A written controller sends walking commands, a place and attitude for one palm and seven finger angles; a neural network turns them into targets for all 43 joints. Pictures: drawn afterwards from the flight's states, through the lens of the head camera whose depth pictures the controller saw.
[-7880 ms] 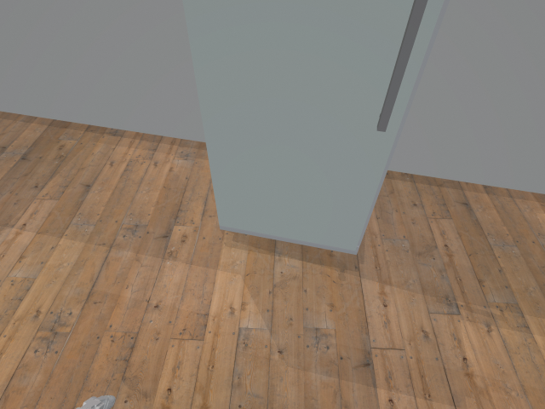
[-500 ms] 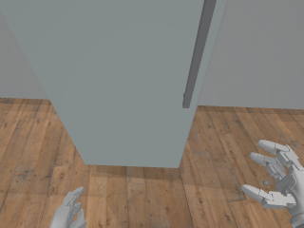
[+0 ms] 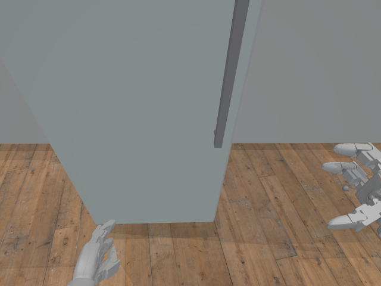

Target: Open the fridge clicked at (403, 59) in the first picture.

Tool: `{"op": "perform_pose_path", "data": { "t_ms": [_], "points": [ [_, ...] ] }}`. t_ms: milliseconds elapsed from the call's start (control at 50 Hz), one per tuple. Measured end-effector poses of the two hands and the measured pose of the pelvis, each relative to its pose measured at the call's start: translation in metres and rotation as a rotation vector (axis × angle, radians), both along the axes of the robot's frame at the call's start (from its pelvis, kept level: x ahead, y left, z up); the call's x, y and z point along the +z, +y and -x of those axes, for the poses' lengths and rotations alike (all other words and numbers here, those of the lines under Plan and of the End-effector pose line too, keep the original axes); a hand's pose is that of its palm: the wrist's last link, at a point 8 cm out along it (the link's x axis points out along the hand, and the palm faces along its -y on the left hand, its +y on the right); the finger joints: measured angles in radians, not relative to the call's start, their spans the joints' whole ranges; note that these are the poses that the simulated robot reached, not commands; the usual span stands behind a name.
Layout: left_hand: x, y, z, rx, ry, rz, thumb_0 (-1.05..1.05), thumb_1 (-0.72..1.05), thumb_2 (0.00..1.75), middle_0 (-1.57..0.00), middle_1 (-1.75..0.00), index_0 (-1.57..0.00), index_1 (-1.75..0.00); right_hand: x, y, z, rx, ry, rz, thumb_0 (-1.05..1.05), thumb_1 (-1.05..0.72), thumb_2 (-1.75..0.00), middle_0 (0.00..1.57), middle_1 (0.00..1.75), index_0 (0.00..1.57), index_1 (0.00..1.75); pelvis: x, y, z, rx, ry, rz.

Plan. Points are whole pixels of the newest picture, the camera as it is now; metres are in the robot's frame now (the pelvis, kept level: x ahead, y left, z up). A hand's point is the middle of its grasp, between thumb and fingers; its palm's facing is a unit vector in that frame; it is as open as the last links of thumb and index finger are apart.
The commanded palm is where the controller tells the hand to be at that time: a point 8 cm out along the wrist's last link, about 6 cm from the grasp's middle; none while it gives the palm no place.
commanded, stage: raise the hand to about handle height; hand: right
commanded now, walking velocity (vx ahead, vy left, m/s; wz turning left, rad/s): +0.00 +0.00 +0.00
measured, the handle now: (226, 79) +0.55 -0.08 +0.18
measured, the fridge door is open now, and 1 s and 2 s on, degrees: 0 0 0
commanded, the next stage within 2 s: move the hooked fingers beside the handle in 0.68 s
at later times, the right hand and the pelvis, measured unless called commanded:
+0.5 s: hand (340, 168) +0.28 -0.26 +0.17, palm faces +0.04 +1.00 -0.04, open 14.0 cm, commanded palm +0.25 -0.30 +0.18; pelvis +0.00 +0.01 +0.01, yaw +1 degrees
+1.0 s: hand (330, 161) +0.30 -0.25 +0.17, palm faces +0.02 +1.00 -0.02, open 14.0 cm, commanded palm +0.28 -0.29 +0.18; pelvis +0.00 +0.01 +0.01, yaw +0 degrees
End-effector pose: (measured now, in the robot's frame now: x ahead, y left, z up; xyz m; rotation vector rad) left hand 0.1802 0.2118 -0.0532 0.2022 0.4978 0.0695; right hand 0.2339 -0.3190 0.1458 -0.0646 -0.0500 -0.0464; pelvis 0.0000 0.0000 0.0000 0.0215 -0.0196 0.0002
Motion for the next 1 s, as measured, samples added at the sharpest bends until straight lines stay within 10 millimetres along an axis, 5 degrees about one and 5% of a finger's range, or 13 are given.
{"op": "perform_pose_path", "data": {
  "t_ms": [260, 480, 840, 1000],
  "points": [
    [-0.006, 0.02, 0.012, 0.041, 0.06, 0.003, 0.01, 0.9, 0.9, -0.21, -0.3, -0.21, -0.3, 0.037, -0.006, -0.025, 0.009, -0.017, -0.001, -0.02, 0.5, -0.3, 0.3, 1.2, 0.3, 1.2, 0.005, 0.008, -0.001, 0.004, -0.011, 0.008],
    [-0.002, 0.037, 0.014, 0.075, 0.053, -0.008, 0.01, 0.9, 0.9, -0.21, -0.3, -0.2, -0.3, 0.023, 0.009, -0.026, 0.017, 0.013, -0.027, -0.02, 0.5, -0.3, 0.3, 1.2, 0.3, 1.2, 0.005, 0.013, -0.002, 0.018, -0.012, 0.012],
    [-0.002, 0.027, 0.009, 0.059, 0.042, 0.012, 0.01, 0.9, 0.9, -0.21, -0.3, -0.2, -0.3, 0.027, 0.008, -0.022, 0.006, 0.013, -0.025, -0.02, 0.5, -0.3, 0.3, 1.2, 0.3, 1.2, 0.006, 0.015, 0.001, 0.01, -0.019, 0.011],
    [-0.006, 0.026, 0.014, 0.062, 0.068, -0.001, 0.01, 0.9, 0.9, -0.21, -0.3, -0.2, -0.3, 0.023, 0.019, -0.043, 0.022, 0.024, -0.044, -0.02, 0.5, -0.3, 0.3, 1.2, 0.3, 1.2, 0.005, 0.013, 0.004, 0.0, -0.015, 0.01]
  ]
}}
